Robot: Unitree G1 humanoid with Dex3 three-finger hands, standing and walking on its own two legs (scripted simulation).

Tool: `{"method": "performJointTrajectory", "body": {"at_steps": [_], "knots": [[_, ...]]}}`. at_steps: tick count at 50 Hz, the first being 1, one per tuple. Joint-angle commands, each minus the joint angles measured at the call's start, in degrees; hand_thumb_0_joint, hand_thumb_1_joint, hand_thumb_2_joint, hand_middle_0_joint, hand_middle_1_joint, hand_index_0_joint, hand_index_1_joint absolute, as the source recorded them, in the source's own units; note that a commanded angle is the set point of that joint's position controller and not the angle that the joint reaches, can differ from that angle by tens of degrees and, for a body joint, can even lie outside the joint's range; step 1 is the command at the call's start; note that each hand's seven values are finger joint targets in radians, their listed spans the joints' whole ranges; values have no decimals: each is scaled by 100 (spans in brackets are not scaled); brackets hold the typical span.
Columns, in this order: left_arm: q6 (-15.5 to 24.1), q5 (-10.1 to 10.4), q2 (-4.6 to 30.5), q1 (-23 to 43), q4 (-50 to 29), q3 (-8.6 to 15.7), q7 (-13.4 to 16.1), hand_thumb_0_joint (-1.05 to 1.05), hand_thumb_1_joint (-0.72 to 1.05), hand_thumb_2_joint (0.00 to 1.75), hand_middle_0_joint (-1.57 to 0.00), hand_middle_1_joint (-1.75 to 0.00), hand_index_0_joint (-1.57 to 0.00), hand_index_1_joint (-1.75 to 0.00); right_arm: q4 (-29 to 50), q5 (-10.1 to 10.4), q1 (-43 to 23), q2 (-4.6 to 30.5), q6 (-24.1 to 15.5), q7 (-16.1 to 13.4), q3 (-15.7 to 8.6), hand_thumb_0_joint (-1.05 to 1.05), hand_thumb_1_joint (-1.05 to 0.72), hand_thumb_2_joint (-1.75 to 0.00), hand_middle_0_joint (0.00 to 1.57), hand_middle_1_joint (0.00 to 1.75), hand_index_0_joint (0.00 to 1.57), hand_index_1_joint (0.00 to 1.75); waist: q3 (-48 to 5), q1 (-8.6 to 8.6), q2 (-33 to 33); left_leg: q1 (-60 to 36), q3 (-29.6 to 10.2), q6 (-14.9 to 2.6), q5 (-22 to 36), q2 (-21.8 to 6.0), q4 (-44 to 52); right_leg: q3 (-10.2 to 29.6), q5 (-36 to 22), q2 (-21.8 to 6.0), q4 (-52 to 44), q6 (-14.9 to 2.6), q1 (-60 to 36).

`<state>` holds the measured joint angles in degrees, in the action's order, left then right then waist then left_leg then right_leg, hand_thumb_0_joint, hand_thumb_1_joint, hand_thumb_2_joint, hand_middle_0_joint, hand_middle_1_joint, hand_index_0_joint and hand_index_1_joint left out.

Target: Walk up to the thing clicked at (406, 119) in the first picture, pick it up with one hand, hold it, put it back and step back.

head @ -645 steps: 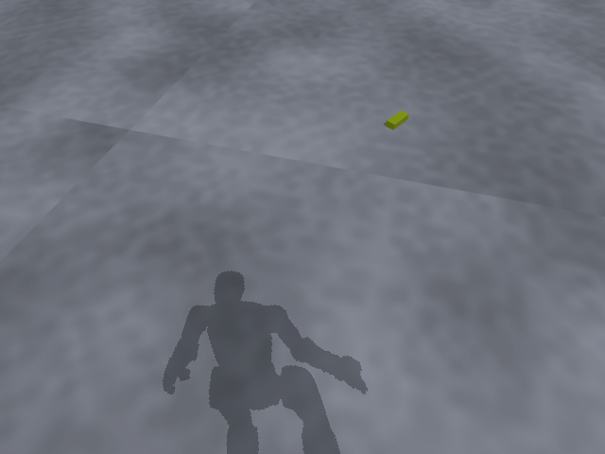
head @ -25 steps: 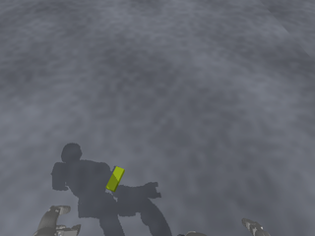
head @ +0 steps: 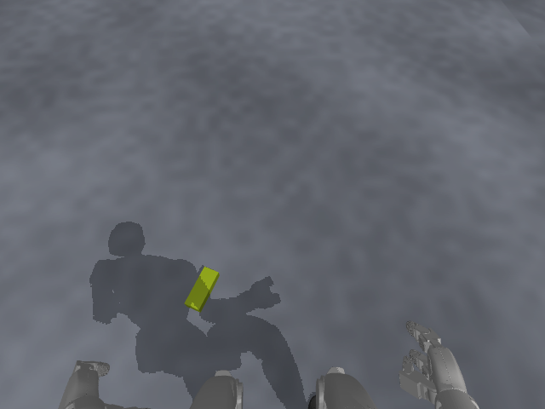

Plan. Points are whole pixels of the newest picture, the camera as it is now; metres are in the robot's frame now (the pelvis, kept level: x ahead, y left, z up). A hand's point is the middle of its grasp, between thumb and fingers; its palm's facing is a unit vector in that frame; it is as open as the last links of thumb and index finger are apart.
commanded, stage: rise first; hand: left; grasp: from above
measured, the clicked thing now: (202, 289) +0.48 +0.24 -0.69
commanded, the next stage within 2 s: none
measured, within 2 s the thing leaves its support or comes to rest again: neither
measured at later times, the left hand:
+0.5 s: hand (151, 337) +0.26 +0.28 -0.34, palm faces -0.13 -0.40 -0.90, open 14.3 cm
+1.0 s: hand (174, 311) +0.35 +0.27 -0.47, palm faces -0.09 -0.45 -0.89, open 13.7 cm
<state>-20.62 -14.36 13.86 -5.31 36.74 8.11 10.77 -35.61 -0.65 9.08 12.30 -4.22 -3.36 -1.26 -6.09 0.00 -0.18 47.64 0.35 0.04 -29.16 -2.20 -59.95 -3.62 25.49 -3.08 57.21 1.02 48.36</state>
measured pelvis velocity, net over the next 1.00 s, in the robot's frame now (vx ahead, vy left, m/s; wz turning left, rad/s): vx -0.09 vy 0.00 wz -0.06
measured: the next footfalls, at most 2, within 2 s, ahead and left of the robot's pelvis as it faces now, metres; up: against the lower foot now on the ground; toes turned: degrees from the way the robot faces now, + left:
none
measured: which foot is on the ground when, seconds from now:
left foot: down 0.00-1.00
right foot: down 0.00-1.00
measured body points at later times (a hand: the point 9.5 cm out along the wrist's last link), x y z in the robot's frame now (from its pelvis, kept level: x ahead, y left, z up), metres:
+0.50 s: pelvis -0.06 -0.01 -0.18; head +0.12 +0.01 +0.23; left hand +0.27 +0.30 -0.29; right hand +0.06 -0.28 -0.31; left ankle -0.01 +0.12 -0.67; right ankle +0.02 -0.14 -0.67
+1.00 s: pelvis -0.09 +0.00 -0.32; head +0.15 +0.01 +0.06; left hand +0.36 +0.29 -0.42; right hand -0.08 -0.26 -0.46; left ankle -0.01 +0.12 -0.67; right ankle +0.01 -0.14 -0.67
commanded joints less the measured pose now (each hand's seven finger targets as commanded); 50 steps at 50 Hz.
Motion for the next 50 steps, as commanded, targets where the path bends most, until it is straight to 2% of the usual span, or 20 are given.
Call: {"method": "performJointTrajectory", "body": {"at_steps": [1, 2, 3, 6, 8, 9, 10, 12, 14, 15, 18, 20, 22, 24, 29, 35, 43, 45, 47, 50], "knots": [[-19, -267, 839, 364, -282, 126, 375, 0, -58, 104, -8, -101, -4, -105, 478, -11, 212, 752, -234, -124, -255, 0, -83, -88, 20, 30, 20, 30, -1499, -160, -257, -379, -127, 96, 1969, 191, 533, 130, -1548, 349, -165, -222, -784], [42, -329, 980, 984, -537, 134, 454, 0, -58, 104, -8, -100, -3, -105, 644, -5, -15, 837, -260, -128, -298, 0, -82, -88, 20, 30, 20, 30, -1447, -190, -259, -184, -142, 72, 1719, 200, 428, 145, -1332, 356, -72, -237, -527], [19, -448, 820, 992, 168, 64, 545, 0, -59, 105, -8, -99, -2, -104, 386, -23, 187, 788, -246, -129, -252, 0, -82, -88, 20, 30, 20, 30, -1346, -250, -156, -5, -143, 67, 1567, 168, 270, 134, -1203, 316, 54, -234, -334], [144, -801, 875, 2026, 622, 55, 954, 0, -61, 110, -9, -93, -1, -102, 254, -60, 190, 860, -347, -91, -261, 0, -83, -88, 20, 30, 20, 30, -1753, -265, -332, 422, -166, 113, 1507, 127, -324, 123, -1027, 261, 731, -293, 487], [159, -1085, 1118, 2640, 929, 126, 1302, 0, -61, 110, -9, -93, -2, -101, 77, -69, 203, 946, -417, -71, -238, 0, -85, -89, 20, 30, 20, 30, -1868, -229, -357, 825, -205, 123, 1176, 132, -648, 116, -716, 222, 1081, -300, 987], [134, -1137, 1066, 2809, 1173, 106, 1481, 0, -61, 109, -9, -94, -2, -101, 15, -91, 134, 943, -459, -48, -206, 0, -86, -89, 20, 30, 20, 30, -2015, -188, -456, 1020, -193, 138, 1117, 148, -816, 136, -669, 204, 1248, -313, 1206], [101, -1245, 1075, 3166, 1350, 77, 1655, 0, -61, 108, -10, -94, -4, -100, -25, -99, 133, 976, -486, -21, -205, 0, -89, -90, 20, 30, 20, 30, -2281, -262, -341, 1166, -157, 126, 1140, 168, -1012, 156, -747, 206, 1382, -313, 1222], [-25, -1322, 1008, 3744, 1790, 84, 2022, 0, -61, 109, -9, -97, -3, -103, -113, -137, 127, 1030, -552, 71, -213, 0, -91, -90, 20, 30, 20, 30, -2708, -319, -395, 1412, -184, 162, 1296, 185, -1341, 154, -890, 198, 1739, -329, 1531], [-182, -1407, 1196, 4256, 2314, 215, 2407, 0, -61, 108, -8, -101, -4, -106, -256, -204, 64, 1100, -607, 171, -220, 0, -91, -91, 20, 30, 20, 30, -3043, -344, -432, 1756, -117, 165, 1324, 219, -1723, 160, -960, 188, 1969, -322, 1779], [-260, -1425, 1066, 4531, 2562, 120, 2551, 0, -61, 108, -8, -102, -4, -106, -405, -242, 110, 1108, -625, 229, -236, 0, -91, -91, 20, 30, 20, 30, -3036, -468, -225, 1986, -96, 145, 1233, 218, -1914, 147, -961, 202, 2050, -298, 1949], [-414, -1476, 1370, 4938, 3201, 430, 2971, 0, -61, 107, -9, -102, -4, -106, -770, -354, 171, 1109, -706, 452, -232, 0, -91, -91, 20, 30, 20, 30, -3373, -395, -263, 2754, -19, 125, 1003, 264, -2507, 183, -884, 194, 2464, -243, 2281], [-540, -1598, 1760, 5218, 3538, 682, 3201, 0, -61, 106, -8, -105, -6, -108, -889, -426, 140, 1143, -710, 622, -228, 0, -91, -91, 20, 30, 20, 30, -3635, -365, -351, 2996, -9, 145, 980, 267, -2796, 172, -897, 179, 2788, -225, 2466], [-636, -1604, 1809, 5741, 3765, 725, 3376, 0, -59, 106, -9, -104, -7, -107, -974, -516, 129, 1175, -705, 798, -283, 0, -91, -91, 20, 30, 20, 30, -3749, -498, -393, 3314, -8, 135, 770, 244, -3134, 165, -740, 174, 3054, -190, 2823], [-656, -1700, 2112, 6344, 3890, 841, 3505, 0, -57, 104, -10, -105, -8, -107, -1080, -597, 114, 1220, -720, 934, -296, 0, -91, -91, 20, 30, 20, 30, -3781, -586, -416, 3751, 40, 108, 407, 221, -3451, 202, -336, 185, 3219, -140, 3118], [-675, -1861, 2594, 7213, 4285, 1056, 3714, 0, -51, 100, -15, -102, -13, -104, -1308, -717, 118, 1300, -771, 1253, -323, 0, -91, -91, 20, 30, 20, 30, -4021, -759, -653, 4337, 53, 94, -47, 197, -4057, 192, 350, 229, 3751, -134, 3803], [-626, -1956, 3051, 8130, 4463, 1182, 3593, 0, -48, 99, -13, -105, -13, -105, -1508, -723, 321, 1397, -868, 1572, -334, 0, -91, -91, 20, 30, 20, 30, -4255, -1032, -948, 4840, 69, 71, -405, 173, -4699, 136, 800, 258, 4250, -117, 4373], [-597, -1895, 3409, 8705, 4739, 1383, 3191, 0, -50, 101, -8, -106, -9, -106, -1687, -532, 793, 1598, -981, 1819, -273, 0, -90, -90, 20, 30, 20, 30, -4208, -1261, -1248, 4943, -159, 68, -468, 123, -5036, -149, 457, 189, 5058, -130, 5228], [-606, -1932, 3496, 8874, 4879, 1409, 3146, 0, -48, 99, -8, -107, -10, -106, -1702, -522, 836, 1656, -1005, 1869, -240, 0, -90, -90, 20, 30, 20, 30, -4069, -1339, -1340, 5083, -212, 56, -445, 130, -5129, -160, 393, 163, 5261, -145, 5450], [-629, -1998, 3500, 8921, 5161, 1457, 3150, 0, -48, 98, -8, -107, -10, -105, -1696, -507, 909, 1731, -1007, 1912, -238, 0, -90, -90, 20, 30, 20, 30, -4008, -1309, -1340, 5056, -264, 80, -351, 106, -5200, -198, 283, 172, 5424, -161, 5670], [-656, -2178, 3629, 9109, 5474, 1482, 3167, 0, -45, 95, -8, -109, -12, -106, -1640, -561, 957, 1827, -1028, 1967, -219, 0, -90, -90, 20, 30, 20, 30, -3746, -1454, -1262, 5405, -241, 22, -308, 131, -5399, -191, 202, 176, 5518, -159, 5708]]}}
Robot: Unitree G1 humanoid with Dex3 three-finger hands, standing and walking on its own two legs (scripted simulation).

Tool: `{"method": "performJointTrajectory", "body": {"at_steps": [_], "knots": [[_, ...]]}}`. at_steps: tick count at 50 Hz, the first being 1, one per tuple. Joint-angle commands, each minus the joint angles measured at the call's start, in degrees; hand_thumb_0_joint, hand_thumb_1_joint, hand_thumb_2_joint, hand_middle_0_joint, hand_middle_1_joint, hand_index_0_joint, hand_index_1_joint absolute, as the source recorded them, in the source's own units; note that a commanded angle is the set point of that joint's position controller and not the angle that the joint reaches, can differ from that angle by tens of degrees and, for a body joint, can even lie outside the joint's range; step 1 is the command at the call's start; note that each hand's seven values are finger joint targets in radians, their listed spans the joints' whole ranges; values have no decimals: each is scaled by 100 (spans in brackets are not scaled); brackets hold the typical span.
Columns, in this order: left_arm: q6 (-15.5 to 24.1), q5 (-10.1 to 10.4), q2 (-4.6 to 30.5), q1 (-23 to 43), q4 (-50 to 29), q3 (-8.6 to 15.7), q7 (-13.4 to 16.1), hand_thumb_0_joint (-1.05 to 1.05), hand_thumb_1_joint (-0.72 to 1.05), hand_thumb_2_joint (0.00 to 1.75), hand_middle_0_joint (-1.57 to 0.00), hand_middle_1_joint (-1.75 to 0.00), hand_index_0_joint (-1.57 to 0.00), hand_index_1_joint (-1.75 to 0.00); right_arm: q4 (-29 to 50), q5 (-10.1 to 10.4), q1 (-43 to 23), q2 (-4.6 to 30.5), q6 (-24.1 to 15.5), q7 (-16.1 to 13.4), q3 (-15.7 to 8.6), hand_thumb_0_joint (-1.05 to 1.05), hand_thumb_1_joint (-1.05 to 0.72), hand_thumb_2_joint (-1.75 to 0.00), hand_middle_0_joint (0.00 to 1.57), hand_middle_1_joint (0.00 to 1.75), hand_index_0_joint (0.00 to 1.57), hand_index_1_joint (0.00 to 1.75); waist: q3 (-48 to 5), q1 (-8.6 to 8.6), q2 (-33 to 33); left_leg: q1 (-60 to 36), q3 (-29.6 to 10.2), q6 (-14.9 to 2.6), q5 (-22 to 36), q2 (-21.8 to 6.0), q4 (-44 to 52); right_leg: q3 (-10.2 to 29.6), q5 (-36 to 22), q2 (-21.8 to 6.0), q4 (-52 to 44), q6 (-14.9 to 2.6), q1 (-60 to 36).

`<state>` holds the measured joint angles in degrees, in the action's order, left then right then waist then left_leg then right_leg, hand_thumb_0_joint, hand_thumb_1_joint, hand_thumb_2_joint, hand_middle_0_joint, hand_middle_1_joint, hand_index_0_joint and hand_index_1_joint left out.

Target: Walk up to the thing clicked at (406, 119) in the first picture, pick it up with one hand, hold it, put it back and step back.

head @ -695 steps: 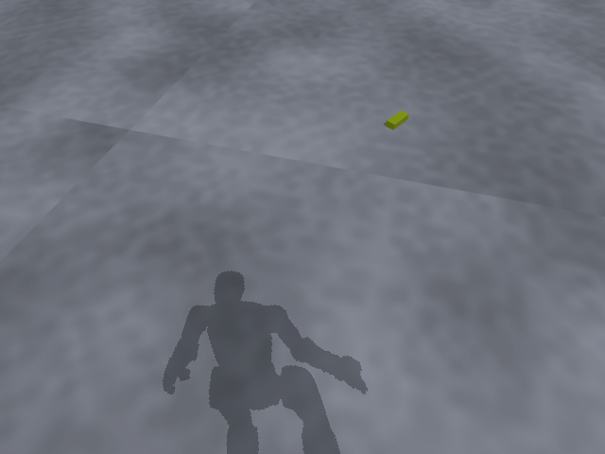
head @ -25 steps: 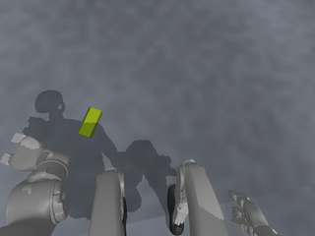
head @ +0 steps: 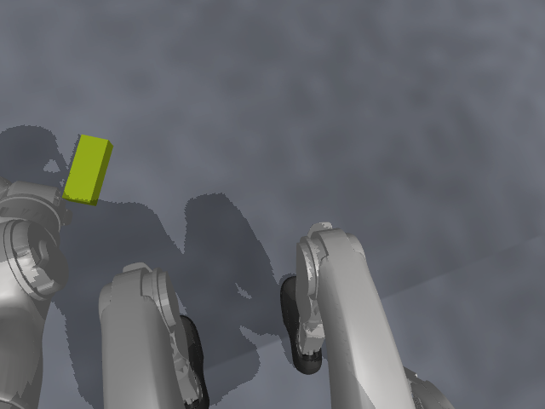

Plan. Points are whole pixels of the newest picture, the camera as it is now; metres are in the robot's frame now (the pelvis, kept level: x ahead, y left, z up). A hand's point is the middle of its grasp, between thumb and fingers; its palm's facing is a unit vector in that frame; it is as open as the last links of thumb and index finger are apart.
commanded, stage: rise first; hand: left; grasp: from above
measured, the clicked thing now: (88, 170) +0.55 +0.28 -0.36
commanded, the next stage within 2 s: none
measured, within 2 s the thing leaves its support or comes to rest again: neither
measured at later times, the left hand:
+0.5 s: hand (42, 190) +0.47 +0.30 -0.20, palm faces -0.10 -0.45 -0.89, open 13.4 cm
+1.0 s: hand (50, 183) +0.49 +0.29 -0.23, palm faces -0.11 -0.44 -0.89, open 13.2 cm
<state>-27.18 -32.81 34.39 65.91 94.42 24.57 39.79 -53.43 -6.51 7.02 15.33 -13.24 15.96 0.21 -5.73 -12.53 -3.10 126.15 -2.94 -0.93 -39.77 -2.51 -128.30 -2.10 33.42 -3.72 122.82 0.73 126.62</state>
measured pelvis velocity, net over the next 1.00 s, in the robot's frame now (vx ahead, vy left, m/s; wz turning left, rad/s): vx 0.00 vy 0.00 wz -0.07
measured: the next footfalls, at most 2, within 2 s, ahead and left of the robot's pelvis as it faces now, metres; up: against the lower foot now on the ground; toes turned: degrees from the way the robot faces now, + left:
none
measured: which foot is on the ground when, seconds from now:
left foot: down 0.00-1.00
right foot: down 0.00-1.00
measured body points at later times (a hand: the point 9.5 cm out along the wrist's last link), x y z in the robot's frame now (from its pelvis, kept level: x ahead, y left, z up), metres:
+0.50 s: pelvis +0.01 +0.00 -0.04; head +0.29 +0.02 +0.32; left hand +0.48 +0.32 -0.15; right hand +0.01 -0.28 -0.14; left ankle +0.08 +0.12 -0.35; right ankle +0.12 -0.13 -0.35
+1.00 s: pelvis +0.00 +0.00 -0.05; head +0.30 +0.03 +0.29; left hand +0.50 +0.31 -0.18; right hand -0.02 -0.27 -0.14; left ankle +0.08 +0.12 -0.35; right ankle +0.12 -0.13 -0.35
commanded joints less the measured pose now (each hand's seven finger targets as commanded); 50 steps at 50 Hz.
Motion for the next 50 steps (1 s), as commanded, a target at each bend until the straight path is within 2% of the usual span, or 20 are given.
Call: {"method": "performJointTrajectory", "body": {"at_steps": [1, 3, 5, 11, 13, 18, 19, 20, 21, 25, 27, 28, 31, 33, 35, 36, 38, 44, 46, 50], "knots": [[9, -383, 1586, 2128, -296, -171, 283, 0, -44, 95, -9, -108, -13, -105, 115, 22, 1228, 1499, -131, 70, -322, 0, -90, -90, 20, 30, 20, 30, -3743, -246, -927, -2303, 114, 92, 722, 182, 1344, -342, -572, 241, -1045, -117, -2106], [6, -407, 1702, 2201, -157, -115, 303, 0, -42, 92, -11, -107, -14, -103, 139, 5, 1278, 1596, -147, 124, -298, 0, -90, -90, 20, 30, 20, 30, -3649, -271, -993, -2302, 69, 102, 744, 165, 1284, -375, -599, 243, -950, -120, -2005], [18, -454, 1795, 2300, -162, -113, 267, 0, -40, 90, -11, -108, -16, -103, 160, -32, 1339, 1608, -155, 164, -251, 0, -90, -90, 20, 30, 20, 30, -3585, -408, -990, -2232, 82, 80, 778, 177, 1159, -395, -634, 249, -940, -103, -2080], [-7, -546, 2008, 2518, -201, -65, 234, 0, -39, 88, -12, -109, -17, -104, 237, -49, 1598, 1670, -108, 293, -149, 0, -91, -91, 20, 30, 20, 30, -3875, -414, -1289, -2230, 123, 115, 1270, 152, 925, -454, -1085, 305, -714, -124, -2401], [-15, -591, 2069, 2567, -275, -132, 154, 0, -40, 88, -11, -111, -16, -105, 282, -54, 1590, 1681, -90, 299, -100, 0, -91, -90, 20, 30, 20, 30, -3798, -509, -1270, -2170, 130, 87, 1250, 163, 830, -476, -1076, 325, -710, -117, -2366], [6, -687, 2308, 2591, -362, -43, 164, 0, -44, 90, -11, -108, -15, -105, 313, -63, 1710, 1739, -26, 352, -66, 0, -91, -91, 20, 30, 20, 30, -3934, -454, -1472, -2142, 114, 106, 1387, 142, 738, -518, -1193, 334, -567, -129, -2461], [-4, -680, 2332, 2646, -424, -81, 131, 0, -43, 90, -11, -109, -16, -105, 380, -95, 1657, 1769, -12, 352, -73, 0, -91, -91, 20, 30, 20, 30, -3872, -554, -1441, -2066, 141, 77, 1380, 153, 675, -522, -1208, 348, -545, -133, -2518], [-5, -684, 2413, 2626, -471, 7, 143, 0, -45, 92, -10, -109, -14, -105, 364, -73, 1683, 1838, -1, 337, -110, 0, -91, -91, 20, 30, 20, 30, -3953, -468, -1489, -2176, 103, 90, 1401, 134, 686, -534, -1214, 347, -551, -136, -2413], [-22, -734, 2323, 2533, -286, -118, 119, 0, -45, 92, -11, -107, -14, -104, 375, -97, 1684, 1749, 7, 362, -30, 0, -91, -91, 20, 30, 20, 30, -3748, -570, -1445, -1999, 96, 69, 1310, 150, 660, -547, -1139, 347, -512, -137, -2366], [15, -729, 2536, 2630, -507, -30, 88, 0, -45, 91, -13, -104, -15, -102, 407, -110, 1730, 1863, 29, 344, -34, 0, -91, -91, 20, 30, 20, 30, -3773, -548, -1569, -2059, 52, 80, 1335, 133, 636, -574, -1137, 360, -466, -153, -2339], [-17, -740, 2472, 2477, -240, -123, 62, 0, -43, 90, -14, -103, -16, -101, 397, -125, 1702, 1912, 49, 361, -13, 0, -91, -91, 20, 30, 20, 30, -3495, -637, -1502, -1907, 18, 57, 1215, 136, 625, -609, -1038, 369, -440, -157, -2192], [8, -734, 2428, 2550, -356, -128, 55, 0, -44, 91, -15, -101, -17, -100, 409, -134, 1792, 1777, 53, 379, 93, 0, -91, -91, 20, 30, 20, 30, -3543, -655, -1442, -1950, 11, 72, 1312, 130, 596, -608, -1135, 369, -444, -144, -2260], [22, -731, 2590, 2653, -370, -98, 50, 0, -43, 90, -15, -102, -17, -99, 434, -168, 1795, 1876, 53, 372, 106, 0, -91, -90, 20, 30, 20, 30, -3549, -717, -1532, -1975, 4, 64, 1374, 124, 529, -610, -1193, 375, -423, -153, -2288], [13, -761, 2522, 2575, -90, -220, 28, 0, -42, 89, -16, -99, -18, -98, 425, -179, 1764, 1895, 50, 392, 187, 0, -91, -91, 20, 30, 20, 30, -3357, -814, -1423, -1807, -53, 50, 1212, 130, 528, -653, -1064, 382, -391, -151, -2183], [41, -779, 2680, 2638, -108, -197, 45, 0, -42, 89, -17, -98, -19, -97, 419, -204, 1723, 1972, 49, 362, 178, 0, -91, -90, 20, 30, 20, 30, -3247, -742, -1503, -1739, -21, 33, 1059, 123, 507, -643, -914, 406, -431, -155, -2153], [61, -813, 2742, 2744, -182, -179, 43, 0, -41, 89, -17, -98, -19, -97, 449, -218, 1780, 1943, 39, 373, 222, 0, -91, -90, 20, 30, 20, 30, -3285, -829, -1446, -1694, -14, 24, 1076, 144, 480, -645, -932, 387, -430, -145, -2244], [50, -795, 2768, 2681, -61, -189, 73, 0, -40, 88, -18, -98, -20, -96, 447, -233, 1735, 2007, 31, 390, 247, 0, -91, -90, 20, 30, 20, 30, -3281, -809, -1504, -1691, -32, 28, 1075, 128, 471, -670, -937, 401, -405, -154, -2242], [63, -823, 2888, 2831, -210, -227, 89, 0, -38, 87, -21, -92, -22, -92, 501, -267, 1805, 2039, 6, 432, 367, 0, -91, -90, 20, 30, 20, 30, -3337, -959, -1590, -1785, -96, 35, 1196, 118, 422, -719, -1079, 407, -363, -148, -2352], [52, -850, 3004, 2815, -121, -160, 143, 0, -39, 86, -21, -93, -22, -92, 516, -261, 1780, 2075, -3, 455, 384, 0, -91, -90, 20, 30, 20, 30, -3309, -883, -1763, -1850, -150, 61, 1207, 97, 460, -748, -1083, 403, -313, -167, -2227], [40, -859, 2949, 2867, -157, -264, 92, 0, -37, 84, -22, -91, -23, -90, 544, -268, 1799, 2119, 31, 494, 433, 0, -91, -90, 20, 30, 20, 30, -3206, -1001, -1771, -1909, -220, 69, 1179, 82, 465, -802, -1080, 423, -292, -176, -2151]]}}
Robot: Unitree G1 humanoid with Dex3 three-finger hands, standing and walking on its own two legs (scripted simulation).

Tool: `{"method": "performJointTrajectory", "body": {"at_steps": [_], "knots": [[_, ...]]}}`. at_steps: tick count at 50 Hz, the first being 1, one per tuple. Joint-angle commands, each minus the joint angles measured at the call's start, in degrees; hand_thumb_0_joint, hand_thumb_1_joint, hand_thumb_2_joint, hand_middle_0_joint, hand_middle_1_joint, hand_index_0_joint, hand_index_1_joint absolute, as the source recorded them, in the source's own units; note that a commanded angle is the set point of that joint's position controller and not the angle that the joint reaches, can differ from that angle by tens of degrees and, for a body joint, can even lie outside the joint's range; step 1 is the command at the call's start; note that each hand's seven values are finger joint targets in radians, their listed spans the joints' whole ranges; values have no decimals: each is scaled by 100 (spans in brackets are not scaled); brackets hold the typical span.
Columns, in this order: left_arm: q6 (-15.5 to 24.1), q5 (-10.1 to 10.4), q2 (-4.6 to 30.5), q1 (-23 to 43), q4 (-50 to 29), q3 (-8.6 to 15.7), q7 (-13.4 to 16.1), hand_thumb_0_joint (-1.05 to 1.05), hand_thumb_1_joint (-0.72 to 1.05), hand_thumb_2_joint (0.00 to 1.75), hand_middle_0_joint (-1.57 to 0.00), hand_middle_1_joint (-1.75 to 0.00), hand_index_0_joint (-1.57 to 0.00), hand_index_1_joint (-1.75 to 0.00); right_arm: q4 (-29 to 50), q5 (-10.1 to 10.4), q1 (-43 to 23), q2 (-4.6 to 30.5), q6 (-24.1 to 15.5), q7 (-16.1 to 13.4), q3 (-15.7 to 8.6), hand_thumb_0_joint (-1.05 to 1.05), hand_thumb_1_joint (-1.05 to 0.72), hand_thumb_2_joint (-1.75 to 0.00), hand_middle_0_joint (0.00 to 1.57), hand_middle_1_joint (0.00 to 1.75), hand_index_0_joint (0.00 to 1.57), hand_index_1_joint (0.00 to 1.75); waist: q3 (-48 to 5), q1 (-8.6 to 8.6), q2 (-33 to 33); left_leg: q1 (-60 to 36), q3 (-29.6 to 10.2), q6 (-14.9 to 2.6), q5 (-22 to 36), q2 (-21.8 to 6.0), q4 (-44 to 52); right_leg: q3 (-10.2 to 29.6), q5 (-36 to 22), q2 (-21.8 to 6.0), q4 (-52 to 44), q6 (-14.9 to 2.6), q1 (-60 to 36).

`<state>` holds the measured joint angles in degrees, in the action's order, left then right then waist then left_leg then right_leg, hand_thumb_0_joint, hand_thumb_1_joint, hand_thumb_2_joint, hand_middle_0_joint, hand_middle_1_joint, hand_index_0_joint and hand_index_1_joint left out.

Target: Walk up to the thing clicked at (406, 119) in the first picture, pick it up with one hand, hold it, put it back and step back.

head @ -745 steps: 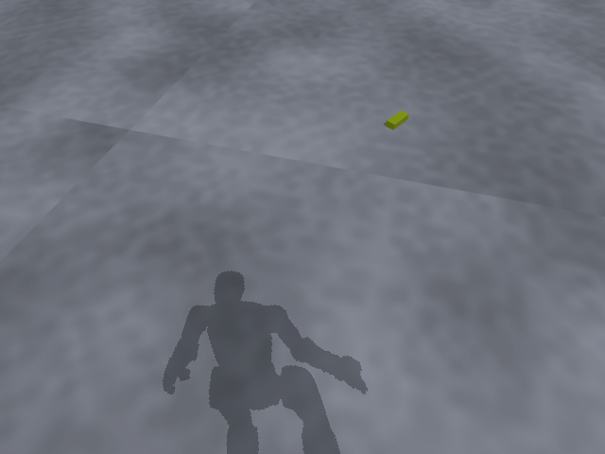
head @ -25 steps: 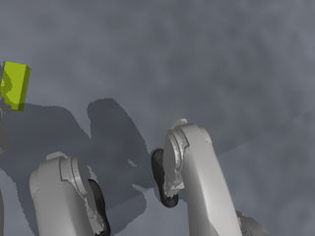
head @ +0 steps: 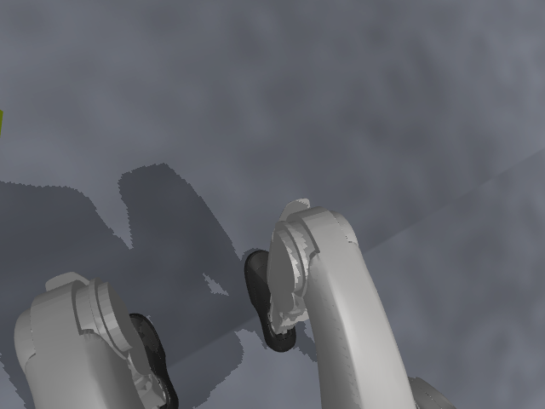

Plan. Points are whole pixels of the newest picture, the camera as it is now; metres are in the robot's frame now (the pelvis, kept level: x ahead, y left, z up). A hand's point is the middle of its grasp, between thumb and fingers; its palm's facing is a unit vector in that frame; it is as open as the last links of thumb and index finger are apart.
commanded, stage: rise first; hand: left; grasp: from above
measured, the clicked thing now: out of the picture +0.53 +0.32 -0.31
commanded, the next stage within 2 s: none
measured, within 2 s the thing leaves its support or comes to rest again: neither
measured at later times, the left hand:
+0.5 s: hand out of the picture +0.47 +0.33 -0.19, palm faces -0.08 -0.44 -0.89, open 13.3 cm
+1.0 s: hand out of the picture +0.49 +0.34 -0.19, palm faces -0.06 -0.44 -0.89, open 13.9 cm
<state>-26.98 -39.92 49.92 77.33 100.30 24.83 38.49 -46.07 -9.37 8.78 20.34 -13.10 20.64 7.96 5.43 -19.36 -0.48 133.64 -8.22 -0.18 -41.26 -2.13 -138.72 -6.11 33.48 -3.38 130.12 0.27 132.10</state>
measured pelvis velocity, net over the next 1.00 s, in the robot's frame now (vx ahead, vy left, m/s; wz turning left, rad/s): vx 0.00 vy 0.00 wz -0.05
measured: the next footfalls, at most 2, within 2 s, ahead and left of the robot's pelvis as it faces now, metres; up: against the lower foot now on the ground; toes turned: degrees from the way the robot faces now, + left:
none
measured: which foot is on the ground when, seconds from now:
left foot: down 0.00-1.00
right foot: down 0.00-1.00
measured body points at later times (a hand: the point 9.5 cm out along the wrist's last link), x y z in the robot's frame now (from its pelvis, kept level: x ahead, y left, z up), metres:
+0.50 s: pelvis +0.00 +0.00 +0.00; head +0.30 +0.06 +0.33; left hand +0.48 +0.35 -0.14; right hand -0.01 -0.26 -0.08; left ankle +0.06 +0.13 -0.30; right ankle +0.12 -0.12 -0.30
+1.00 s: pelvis +0.00 +0.00 +0.00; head +0.30 +0.07 +0.32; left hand +0.49 +0.36 -0.14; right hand -0.01 -0.25 -0.07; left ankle +0.06 +0.13 -0.30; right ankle +0.12 -0.12 -0.30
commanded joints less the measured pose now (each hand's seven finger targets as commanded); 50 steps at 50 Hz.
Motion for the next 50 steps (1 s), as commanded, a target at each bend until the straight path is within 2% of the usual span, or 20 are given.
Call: {"method": "performJointTrajectory", "body": {"at_steps": [1, 4, 6, 12, 13, 16, 22, 23, 24, 28, 29, 32, 34, 36, 40, 41, 44, 45, 49, 50], "knots": [[8, -154, 1401, 1715, -741, -314, 233, 0, -38, 85, -22, -91, -23, -90, -190, 31, 1615, 1648, 24, 21, -345, 0, -91, -90, 20, 30, 20, 30, -4277, -297, -2131, -2737, 301, 5, 1347, 40, 1518, -406, -1096, 393, -1013, -148, -2657], [12, -192, 1470, 1690, -755, -336, 223, 0, -46, 94, -23, -86, -18, -92, -186, 15, 1576, 1630, 10, 60, -277, 0, -91, -90, 20, 30, 20, 30, -4213, -313, -2114, -2633, 283, -8, 1304, 45, 1483, -423, -1070, 374, -1000, -136, -2598], [13, -160, 1456, 1636, -642, -338, 227, 0, -39, 86, -24, -88, -23, -89, -165, 22, 1575, 1653, 12, 55, -268, 0, -91, -90, 20, 30, 20, 30, -4127, -345, -2132, -2612, 288, -7, 1311, 45, 1485, -419, -1078, 387, -1016, -138, -2617], [26, -138, 1564, 1700, -793, -374, 226, 0, -38, 85, -23, -89, -23, -89, -126, 1, 1630, 1697, 4, 89, -213, 0, -91, -90, 20, 30, 20, 30, -4174, -416, -2091, -2624, 304, -27, 1370, 54, 1447, -423, -1167, 406, -1057, -120, -2819], [28, -118, 1642, 1850, -832, -303, 262, 0, -40, 86, -23, -88, -22, -89, -126, 18, 1620, 1719, 3, 89, -207, 0, -91, -90, 20, 30, 20, 30, -4263, -341, -2211, -2651, 320, -18, 1434, 39, 1430, -418, -1220, 408, -1076, -129, -2831], [5, -116, 1558, 1713, -626, -383, 231, 0, -40, 86, -23, -89, -22, -89, -101, 11, 1667, 1695, 11, 119, -133, 0, -91, -90, 20, 30, 20, 30, -4193, -472, -2114, -2601, 288, -19, 1532, 42, 1389, -441, -1340, 415, -1028, -119, -2909], [14, -155, 1773, 1871, -740, -392, 253, 0, -41, 87, -22, -89, -21, -90, -61, 33, 1573, 1695, -5, 132, -19, 0, -91, -90, 20, 30, 20, 30, -4212, -441, -2217, -2603, 242, -24, 1464, 27, 1383, -472, -1286, 420, -1037, -110, -2851], [-17, -181, 1690, 1743, -581, -478, 225, 0, -42, 87, -21, -91, -20, -92, -65, 7, 1602, 1758, 8, 131, -52, 0, -91, -90, 20, 30, 20, 30, -4080, -538, -2108, -2523, 261, -39, 1415, 41, 1387, -478, -1243, 443, -1041, -115, -2904], [1, -180, 1758, 1865, -701, -443, 233, 0, -43, 88, -19, -93, -19, -93, -76, 21, 1594, 1760, -2, 114, -58, 0, -91, -90, 20, 30, 20, 30, -4169, -474, -2174, -2541, 275, -35, 1408, 31, 1390, -473, -1225, 447, -1067, -110, -2908], [-31, -197, 1843, 1877, -652, -401, 241, 0, -44, 88, -18, -94, -18, -94, -41, 19, 1573, 1808, -1, 113, -64, 0, -91, -90, 20, 30, 20, 30, -4115, -484, -2305, -2732, 184, 3, 1355, 9, 1489, -521, -1149, 442, -1031, -139, -2728], [-51, -202, 1685, 1800, -638, -510, 209, 0, -44, 89, -19, -92, -19, -93, -7, 6, 1587, 1762, 9, 112, -29, 0, -91, -90, 20, 30, 20, 30, -3970, -598, -2280, -2748, 180, -5, 1379, 22, 1431, -527, -1179, 431, -1017, -135, -2677], [-54, -181, 1707, 1819, -697, -568, 183, 0, -45, 90, -17, -94, -17, -94, -1, 3, 1514, 1775, 19, 119, 14, 0, -91, -90, 20, 30, 20, 30, -3877, -621, -2229, -2610, 154, -30, 1266, 22, 1442, -538, -1109, 434, -1044, -117, -2626], [-26, -170, 1895, 2058, -859, -450, 243, 0, -47, 91, -18, -92, -17, -93, 25, 44, 1506, 1764, 1, 108, 60, 0, -91, -90, 20, 30, 20, 30, -4054, -527, -2367, -2777, 114, 4, 1329, -3, 1471, -553, -1164, 419, -1026, -118, -2622], [-44, -181, 1772, 1806, -615, -587, 198, 0, -48, 92, -16, -97, -15, -98, 22, 18, 1477, 1804, 0, 111, 63, 0, -91, -90, 20, 30, 20, 30, -3863, -607, -2276, -2578, 158, -24, 1240, 13, 1445, -558, -1097, 449, -1044, -114, -2640], [-39, -227, 1976, 1985, -841, -512, 186, 0, -51, 95, -14, -98, -13, -100, 91, 44, 1552, 1859, 12, 100, 58, 0, -91, -90, 20, 30, 20, 30, -4072, -589, -2479, -2835, 153, 5, 1523, -9, 1439, -562, -1323, 457, -1013, -125, -2756], [-61, -246, 1888, 1929, -780, -600, 155, 0, -52, 95, -13, -98, -12, -99, 76, 43, 1571, 1790, 32, 110, 104, 0, -91, -90, 20, 30, 20, 30, -4072, -615, -2401, -2717, 178, -5, 1562, -3, 1409, -551, -1364, 472, -1003, -125, -2868], [-98, -209, 2001, 1989, -857, -550, 149, 0, -53, 95, -11, -101, -11, -101, 75, 61, 1524, 1834, 31, 88, 102, 0, -91, -90, 20, 30, 20, 30, -4150, -550, -2459, -2771, 181, 2, 1574, -17, 1411, -549, -1367, 481, -1031, -117, -2848], [-124, -204, 1944, 1981, -864, -573, 124, 0, -55, 98, -10, -102, -9, -102, 117, 68, 1517, 1795, 26, 88, 123, 0, -91, -90, 20, 30, 20, 30, -4054, -634, -2482, -2856, 130, 9, 1590, -8, 1387, -573, -1373, 458, -1008, -121, -2687], [-142, -258, 2042, 1982, -917, -549, 90, 0, -57, 99, -9, -102, -8, -104, 125, 101, 1544, 1847, 36, 75, 97, 0, -91, -90, 20, 30, 20, 30, -4044, -580, -2581, -2842, 120, 26, 1538, -18, 1485, -593, -1306, 470, -987, -127, -2686], [-153, -245, 1915, 1922, -905, -652, 34, 0, -56, 99, -9, -103, -8, -104, 152, 90, 1517, 1746, 57, 73, 147, 0, -91, -90, 20, 30, 20, 30, -3947, -601, -2496, -2727, 158, -1, 1498, -9, 1423, -573, -1293, 475, -1002, -114, -2687]]}}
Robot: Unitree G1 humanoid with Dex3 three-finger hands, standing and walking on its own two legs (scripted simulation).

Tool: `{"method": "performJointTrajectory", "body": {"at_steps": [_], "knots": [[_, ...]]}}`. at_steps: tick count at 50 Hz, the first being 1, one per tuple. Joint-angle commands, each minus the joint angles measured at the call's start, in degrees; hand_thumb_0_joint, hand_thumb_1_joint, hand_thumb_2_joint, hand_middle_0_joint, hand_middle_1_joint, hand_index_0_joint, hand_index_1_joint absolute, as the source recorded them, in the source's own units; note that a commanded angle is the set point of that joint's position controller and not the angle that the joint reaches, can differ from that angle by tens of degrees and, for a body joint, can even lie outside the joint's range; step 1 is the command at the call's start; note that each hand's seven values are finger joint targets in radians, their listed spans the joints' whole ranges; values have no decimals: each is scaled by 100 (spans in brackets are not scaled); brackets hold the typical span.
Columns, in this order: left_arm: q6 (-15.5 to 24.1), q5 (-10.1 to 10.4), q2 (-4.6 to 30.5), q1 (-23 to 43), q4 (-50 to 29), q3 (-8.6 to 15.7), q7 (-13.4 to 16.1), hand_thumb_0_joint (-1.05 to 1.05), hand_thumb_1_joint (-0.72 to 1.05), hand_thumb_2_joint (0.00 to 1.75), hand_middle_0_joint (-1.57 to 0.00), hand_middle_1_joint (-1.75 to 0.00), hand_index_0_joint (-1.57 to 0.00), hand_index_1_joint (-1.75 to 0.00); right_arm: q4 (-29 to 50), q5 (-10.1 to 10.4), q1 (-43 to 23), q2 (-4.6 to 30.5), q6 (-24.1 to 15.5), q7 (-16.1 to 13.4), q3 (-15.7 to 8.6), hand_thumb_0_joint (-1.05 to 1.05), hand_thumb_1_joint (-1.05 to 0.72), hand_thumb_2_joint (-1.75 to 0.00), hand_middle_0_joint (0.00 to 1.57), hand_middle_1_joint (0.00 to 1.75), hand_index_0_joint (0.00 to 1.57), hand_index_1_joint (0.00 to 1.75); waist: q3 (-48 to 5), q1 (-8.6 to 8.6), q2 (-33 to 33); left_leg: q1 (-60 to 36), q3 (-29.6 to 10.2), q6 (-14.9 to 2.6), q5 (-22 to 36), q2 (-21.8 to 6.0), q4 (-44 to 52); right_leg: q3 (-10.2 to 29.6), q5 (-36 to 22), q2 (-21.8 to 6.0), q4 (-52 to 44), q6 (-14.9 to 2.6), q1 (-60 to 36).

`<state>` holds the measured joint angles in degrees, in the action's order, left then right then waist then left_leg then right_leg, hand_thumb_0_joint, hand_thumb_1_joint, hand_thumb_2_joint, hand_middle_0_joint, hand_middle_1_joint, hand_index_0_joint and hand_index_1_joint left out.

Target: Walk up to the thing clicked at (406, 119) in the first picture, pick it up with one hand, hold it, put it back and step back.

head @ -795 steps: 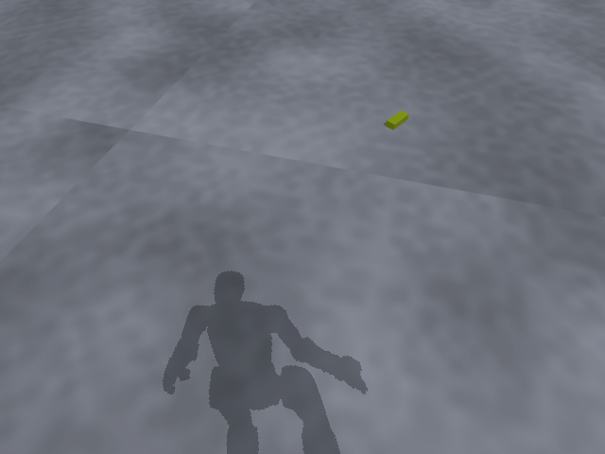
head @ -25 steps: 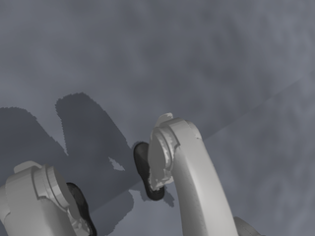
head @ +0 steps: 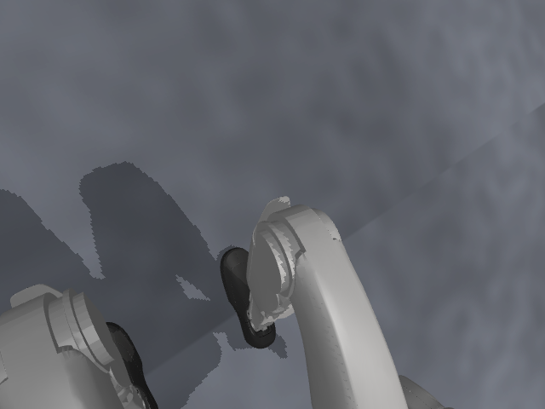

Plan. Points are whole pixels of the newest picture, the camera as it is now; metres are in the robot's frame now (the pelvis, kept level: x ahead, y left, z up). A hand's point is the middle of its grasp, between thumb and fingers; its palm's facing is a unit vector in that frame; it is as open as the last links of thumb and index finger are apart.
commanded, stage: rise first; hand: left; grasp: from above
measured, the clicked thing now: out of the picture +0.51 +0.34 -0.31
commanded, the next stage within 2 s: none
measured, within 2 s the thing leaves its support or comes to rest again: neither
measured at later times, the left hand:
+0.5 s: hand out of the picture +0.47 +0.37 -0.19, palm faces -0.05 -0.44 -0.90, open 14.1 cm
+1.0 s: hand out of the picture +0.47 +0.36 -0.19, palm faces -0.05 -0.44 -0.90, open 14.2 cm
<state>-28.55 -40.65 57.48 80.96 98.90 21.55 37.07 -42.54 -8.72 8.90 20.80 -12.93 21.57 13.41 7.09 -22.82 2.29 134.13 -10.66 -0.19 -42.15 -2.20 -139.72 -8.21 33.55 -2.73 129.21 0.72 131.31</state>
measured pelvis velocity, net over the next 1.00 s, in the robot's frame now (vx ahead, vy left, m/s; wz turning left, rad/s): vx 0.00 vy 0.00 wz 0.00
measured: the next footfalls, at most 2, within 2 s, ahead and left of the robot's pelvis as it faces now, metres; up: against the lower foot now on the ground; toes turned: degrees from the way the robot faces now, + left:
none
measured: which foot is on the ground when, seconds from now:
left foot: down 0.00-1.00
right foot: down 0.00-1.00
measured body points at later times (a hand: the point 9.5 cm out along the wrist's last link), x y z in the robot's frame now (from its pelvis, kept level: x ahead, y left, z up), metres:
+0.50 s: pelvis +0.00 +0.00 +0.00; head +0.30 +0.09 +0.32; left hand +0.48 +0.38 -0.14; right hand +0.01 -0.25 -0.07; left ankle +0.06 +0.12 -0.30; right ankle +0.12 -0.12 -0.30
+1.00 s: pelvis +0.00 +0.00 +0.00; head +0.30 +0.08 +0.33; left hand +0.48 +0.38 -0.14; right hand +0.00 -0.25 -0.07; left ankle +0.06 +0.12 -0.30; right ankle +0.12 -0.12 -0.30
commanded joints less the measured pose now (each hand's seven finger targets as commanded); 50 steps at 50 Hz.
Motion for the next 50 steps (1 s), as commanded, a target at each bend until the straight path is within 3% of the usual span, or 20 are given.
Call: {"method": "performJointTrajectory", "body": {"at_steps": [1, 6, 8, 10, 19, 23, 24, 29, 31, 32, 33, 34, 35, 37, 38, 39, 41, 46, 48, 50], "knots": [[-8, -202, 1207, 1623, -891, -323, 154, 0, -58, 100, -8, -103, -7, -105, -203, 30, 1508, 1694, 39, -28, -396, 0, -91, -90, 20, 30, 20, 30, -4194, -248, -2759, -2842, 372, -1, 1575, -5, 1509, -372, -1276, 401, -938, -158, -2545], [-34, -189, 1138, 1290, -632, -371, 92, 0, -57, 99, -8, -104, -8, -105, -192, 53, 1526, 1720, 30, -59, -411, 0, -91, -90, 20, 30, 20, 30, -4066, -222, -2540, -2572, 440, -38, 1525, 13, 1500, -353, -1246, 442, -964, -136, -2726], [0, -163, 1265, 1566, -1065, -286, 95, 0, -57, 100, -8, -104, -7, -105, -175, 55, 1526, 1691, 17, -67, -395, 0, -91, -90, 20, 30, 20, 30, -4294, -186, -2716, -2867, 387, -10, 1645, 1, 1491, -364, -1326, 405, -936, -143, -2647], [-40, -147, 1188, 1461, -793, -337, 87, 0, -55, 98, -8, -106, -8, -105, -169, 44, 1485, 1729, 30, -79, -412, 0, -91, -90, 20, 30, 20, 30, -4107, -279, -2712, -2801, 368, -9, 1577, 2, 1534, -380, -1271, 420, -915, -161, -2520], [-4, -223, 1229, 1595, -851, -277, 155, 0, -57, 99, -7, -105, -7, -105, -208, 35, 1506, 1745, 26, -78, -423, 0, -91, -90, 20, 30, 20, 30, -4162, -246, -2873, -2977, 356, 20, 1590, -18, 1585, -394, -1263, 406, -914, -170, -2529], [-15, -176, 1094, 1524, -858, -418, 103, 0, -55, 98, -7, -107, -8, -106, -197, -2, 1487, 1684, 19, -62, -330, 0, -91, -90, 20, 30, 20, 30, -4058, -322, -2680, -2748, 438, -23, 1609, 13, 1482, -361, -1309, 412, -949, -134, -2682], [2, -193, 1321, 1658, -1036, -265, 131, 0, -54, 97, -7, -106, -8, -105, -220, 41, 1523, 1701, 6, -70, -351, 0, -91, -90, 20, 30, 20, 30, -4289, -225, -2779, -2928, 396, -10, 1666, -1, 1502, -370, -1341, 398, -958, -130, -2652], [-46, -130, 1086, 1406, -752, -364, 76, 0, -54, 97, -7, -106, -8, -105, -197, 58, 1529, 1670, 10, -46, -328, 0, -91, -90, 20, 30, 20, 30, -4150, -241, -2664, -2794, 413, -15, 1634, 7, 1507, -378, -1312, 417, -931, -129, -2654], [-17, -163, 1317, 1572, -1005, -263, 112, 0, -55, 98, -7, -105, -8, -105, -252, 75, 1532, 1706, -5, -62, -349, 0, -91, -90, 20, 30, 20, 30, -4338, -158, -2712, -2868, 403, -25, 1592, -2, 1512, -375, -1290, 413, -966, -112, -2708], [-39, -148, 1158, 1421, -828, -329, 90, 0, -55, 98, -7, -106, -8, -105, -159, 58, 1491, 1705, 5, -57, -368, 0, -91, -90, 20, 30, 20, 30, -4170, -220, -2627, -2730, 468, -37, 1630, 13, 1481, -349, -1333, 439, -961, -117, -2770], [-22, -177, 1297, 1505, -1048, -267, 98, 0, -55, 97, -7, -107, -8, -106, -212, 78, 1489, 1685, -12, -61, -367, 0, -91, -90, 20, 30, 20, 30, -4343, -151, -2688, -2831, 438, -32, 1639, 11, 1500, -364, -1322, 417, -975, -117, -2706], [-41, -176, 1190, 1421, -894, -275, 105, 0, -61, 105, -9, -102, -5, -106, -153, 73, 1510, 1706, -4, -51, -398, 0, -91, -90, 20, 30, 20, 30, -4264, -199, -2691, -2929, 396, -6, 1703, -3, 1507, -379, -1362, 417, -931, -131, -2615], [-53, -147, 1084, 1326, -680, -360, 83, 0, -56, 100, -8, -104, -7, -105, -225, 51, 1510, 1657, 0, -54, -344, 0, -91, -90, 20, 30, 20, 30, -4066, -254, -2570, -2698, 416, -30, 1558, 9, 1519, -380, -1254, 426, -962, -126, -2632], [-4, -148, 1199, 1491, -1002, -306, 106, 0, -56, 99, -8, -105, -7, -105, -208, 30, 1541, 1710, 8, -60, -381, 0, -91, -90, 20, 30, 20, 30, -4176, -219, -2623, -2820, 418, -22, 1587, -3, 1522, -353, -1277, 423, -959, -123, -2730], [19, -148, 1387, 1732, -1223, -160, 172, 0, -55, 98, -8, -105, -8, -104, -192, 39, 1512, 1740, -9, -67, -411, 0, -91, -90, 20, 30, 20, 30, -4399, -171, -2794, -2990, 394, -3, 1664, -13, 1542, -367, -1326, 401, -946, -137, -2700], [-11, -162, 1260, 1552, -834, -235, 179, 0, -55, 98, -7, -105, -8, -105, -251, 24, 1451, 1696, -15, -70, -376, 0, -91, -90, 20, 30, 20, 30, -4208, -209, -2738, -2842, 414, -12, 1502, -3, 1569, -377, -1187, 412, -960, -135, -2623], [-6, -197, 1173, 1532, -816, -317, 162, 0, -57, 100, -7, -104, -7, -105, -308, 37, 1535, 1666, -13, -64, -340, 0, -91, -90, 20, 30, 20, 30, -4181, -237, -2686, -2796, 424, -23, 1529, -6, 1511, -366, -1242, 419, -955, -119, -2692], [-7, -226, 1252, 1687, -784, -231, 219, 0, -57, 99, -8, -104, -7, -105, -237, 45, 1514, 1733, -29, -63, -397, 0, -91, -90, 20, 30, 20, 30, -4337, -245, -2816, -3042, 390, 11, 1703, -28, 1524, -381, -1360, 409, -953, -137, -2634], [-30, -216, 1009, 1503, -570, -424, 145, 0, -57, 99, -7, -106, -7, -106, -312, 8, 1506, 1692, -19, -60, -341, 0, -91, -90, 20, 30, 20, 30, -3967, -337, -2694, -2844, 392, -8, 1541, -8, 1533, -386, -1219, 409, -952, -132, -2546], [4, -229, 1261, 1705, -861, -317, 164, 0, -55, 98, -7, -104, -8, -104, -317, 31, 1499, 1704, -62, -96, -352, 0, -90, -90, 20, 30, 20, 30, -4143, -284, -2664, -2856, 385, -33, 1450, 6, 1532, -364, -1169, 401, -1015, -113, -2616]]}}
